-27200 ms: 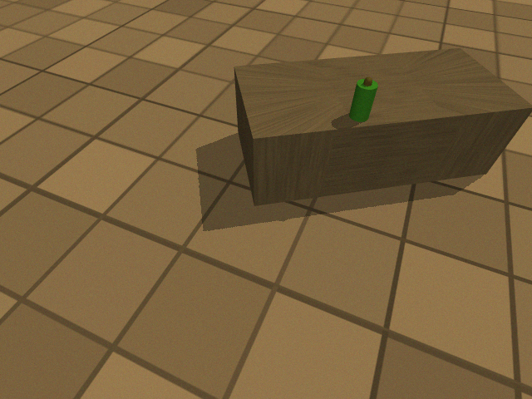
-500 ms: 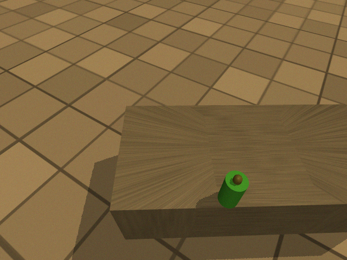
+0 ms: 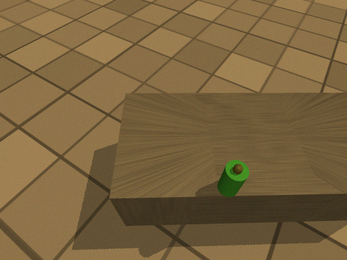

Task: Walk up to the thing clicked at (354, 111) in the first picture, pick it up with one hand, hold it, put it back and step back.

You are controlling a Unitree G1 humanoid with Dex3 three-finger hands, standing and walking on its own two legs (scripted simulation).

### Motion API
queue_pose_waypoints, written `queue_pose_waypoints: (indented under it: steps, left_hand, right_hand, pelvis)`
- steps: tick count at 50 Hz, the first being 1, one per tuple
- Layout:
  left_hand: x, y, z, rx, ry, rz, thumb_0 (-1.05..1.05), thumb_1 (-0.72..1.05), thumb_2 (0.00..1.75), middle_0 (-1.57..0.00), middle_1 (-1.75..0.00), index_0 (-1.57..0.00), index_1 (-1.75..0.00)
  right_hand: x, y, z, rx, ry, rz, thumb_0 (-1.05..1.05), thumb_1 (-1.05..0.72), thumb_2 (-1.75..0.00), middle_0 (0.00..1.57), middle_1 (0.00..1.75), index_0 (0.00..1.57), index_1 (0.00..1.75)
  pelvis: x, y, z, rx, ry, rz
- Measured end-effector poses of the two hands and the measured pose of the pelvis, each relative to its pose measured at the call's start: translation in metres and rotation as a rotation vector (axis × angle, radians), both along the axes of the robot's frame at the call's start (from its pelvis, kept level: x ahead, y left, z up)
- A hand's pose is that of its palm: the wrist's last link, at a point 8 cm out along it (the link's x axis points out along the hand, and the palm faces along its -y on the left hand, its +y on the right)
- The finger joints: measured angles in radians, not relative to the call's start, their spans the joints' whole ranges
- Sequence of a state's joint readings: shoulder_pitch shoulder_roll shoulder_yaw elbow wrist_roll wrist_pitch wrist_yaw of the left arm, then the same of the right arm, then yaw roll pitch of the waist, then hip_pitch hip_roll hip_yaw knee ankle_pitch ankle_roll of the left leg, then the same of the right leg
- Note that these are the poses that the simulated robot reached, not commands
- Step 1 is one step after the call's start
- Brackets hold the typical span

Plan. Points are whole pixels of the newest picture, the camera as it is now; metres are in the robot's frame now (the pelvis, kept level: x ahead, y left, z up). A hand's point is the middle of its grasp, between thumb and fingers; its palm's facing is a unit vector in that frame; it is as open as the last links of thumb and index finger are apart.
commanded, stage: step back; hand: right
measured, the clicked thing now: (233, 177) +0.42 -0.22 -0.27
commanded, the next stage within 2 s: none
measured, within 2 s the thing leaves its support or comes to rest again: neither
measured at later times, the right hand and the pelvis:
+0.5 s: hand out of the picture +0.00 -0.26 -0.18, palm faces -0.12 +0.91 -0.40, open 7.4 cm; pelvis -0.10 +0.01 -0.02, yaw +5 degrees
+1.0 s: hand out of the picture -0.08 -0.23 -0.18, palm faces +0.00 +0.94 -0.35, open 7.4 cm; pelvis -0.22 +0.02 -0.02, yaw +0 degrees
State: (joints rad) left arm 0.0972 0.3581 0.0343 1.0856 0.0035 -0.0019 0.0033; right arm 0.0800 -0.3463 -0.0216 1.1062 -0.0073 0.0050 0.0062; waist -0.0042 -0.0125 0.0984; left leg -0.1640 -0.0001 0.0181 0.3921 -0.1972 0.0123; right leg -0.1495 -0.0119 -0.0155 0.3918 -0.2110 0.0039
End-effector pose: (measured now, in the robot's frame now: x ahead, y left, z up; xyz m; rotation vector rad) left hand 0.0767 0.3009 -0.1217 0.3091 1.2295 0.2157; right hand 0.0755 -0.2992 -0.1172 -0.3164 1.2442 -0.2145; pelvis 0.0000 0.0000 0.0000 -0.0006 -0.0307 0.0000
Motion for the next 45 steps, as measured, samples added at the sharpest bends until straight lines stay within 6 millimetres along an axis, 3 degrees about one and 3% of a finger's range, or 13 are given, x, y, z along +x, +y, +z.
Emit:
queue_pose_waypoints:
  steps: [10, 14, 21, 27, 34, 39, 45]
  left_hand:
    - [-0.032, -0.003, -0.003, 0.065, 0.025, -0.009, 0.00, 0.90, 0.90, -0.20, -0.30, -0.20, -0.30]
    - [-0.049, -0.008, 0.003, 0.067, 0.024, -0.008, 0.00, 0.90, 0.90, -0.20, -0.30, -0.20, -0.30]
    - [-0.049, 0.002, 0.006, 0.068, -0.071, -0.014, 0.00, 0.90, 0.90, -0.20, -0.30, -0.20, -0.30]
    - [-0.056, 0.030, -0.013, 0.040, -0.180, -0.002, 0.00, 0.90, 0.90, -0.20, -0.30, -0.20, -0.30]
    - [-0.105, 0.048, -0.011, 0.010, -0.114, 0.044, 0.00, 0.90, 0.90, -0.20, -0.30, -0.20, -0.30]
    - [-0.151, 0.055, -0.010, 0.029, -0.045, 0.038, 0.00, 0.90, 0.90, -0.20, -0.30, -0.20, -0.30]
    - [-0.194, 0.050, -0.013, 0.057, 0.025, -0.010, 0.00, 0.90, 0.90, -0.20, -0.30, -0.20, -0.30]
  right_hand:
    - [-0.005, -0.029, -0.019, -0.009, -0.028, 0.006, 0.00, -0.90, -0.90, 0.20, 0.30, 0.21, 0.30]
    - [-0.011, -0.029, -0.018, -0.010, -0.028, 0.024, 0.00, -0.90, -0.90, 0.20, 0.30, 0.21, 0.30]
    - [-0.051, -0.018, -0.020, -0.033, 0.029, 0.061, 0.00, -0.90, -0.90, 0.20, 0.30, 0.20, 0.30]
    - [-0.090, 0.005, -0.019, -0.076, 0.050, 0.101, 0.00, -0.90, -0.90, 0.20, 0.30, 0.21, 0.30]
    - [-0.134, 0.028, 0.009, -0.084, 0.059, 0.097, 0.00, -0.90, -0.90, 0.20, 0.30, 0.21, 0.30]
    - [-0.136, 0.030, 0.014, -0.095, -0.007, 0.090, 0.01, -0.90, -0.90, 0.20, 0.30, 0.21, 0.30]
    - [-0.143, 0.028, -0.002, -0.059, -0.116, 0.078, 0.00, -0.90, -0.90, 0.20, 0.30, 0.21, 0.30]
  pelvis:
    - [-0.034, -0.018, -0.017, 0.002, -0.006, 0.005]
    - [-0.047, -0.016, -0.013, 0.027, 0.002, 0.001]
    - [-0.073, -0.002, -0.015, 0.003, 0.028, 0.047]
    - [-0.108, 0.018, -0.030, 0.001, 0.000, 0.095]
    - [-0.135, 0.032, -0.012, -0.035, 0.014, 0.088]
    - [-0.156, 0.036, -0.009, -0.027, 0.024, 0.047]
    - [-0.189, 0.033, -0.020, 0.004, 0.005, -0.012]
